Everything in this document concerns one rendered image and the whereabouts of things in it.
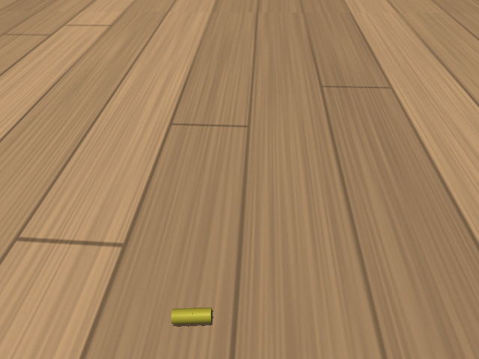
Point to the can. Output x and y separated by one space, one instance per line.
191 315

